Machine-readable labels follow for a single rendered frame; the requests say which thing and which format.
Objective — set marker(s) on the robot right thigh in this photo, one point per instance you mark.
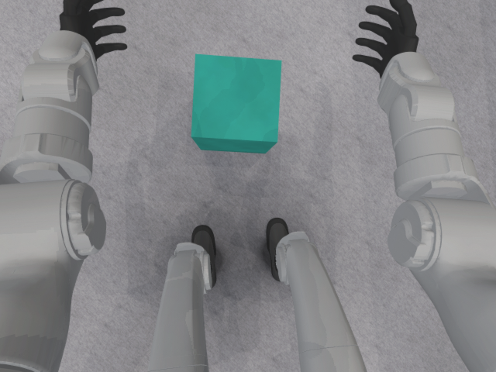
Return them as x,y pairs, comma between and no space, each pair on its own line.
326,342

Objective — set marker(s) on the robot left hand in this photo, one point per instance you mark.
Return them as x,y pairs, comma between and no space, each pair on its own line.
77,18

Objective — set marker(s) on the right robot upper arm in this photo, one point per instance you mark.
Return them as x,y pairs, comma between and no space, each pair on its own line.
449,245

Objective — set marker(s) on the robot right foot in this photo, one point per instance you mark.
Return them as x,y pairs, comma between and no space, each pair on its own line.
276,230

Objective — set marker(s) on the left robot upper arm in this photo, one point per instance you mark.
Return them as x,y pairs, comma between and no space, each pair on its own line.
47,229

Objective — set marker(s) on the right robot forearm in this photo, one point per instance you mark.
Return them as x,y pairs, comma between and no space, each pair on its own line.
425,133

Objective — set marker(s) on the left robot forearm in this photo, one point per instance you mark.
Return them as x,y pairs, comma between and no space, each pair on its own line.
53,114

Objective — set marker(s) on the robot right hand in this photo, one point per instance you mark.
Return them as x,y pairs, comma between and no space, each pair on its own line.
401,38

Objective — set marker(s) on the carton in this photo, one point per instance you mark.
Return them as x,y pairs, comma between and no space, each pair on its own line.
236,103

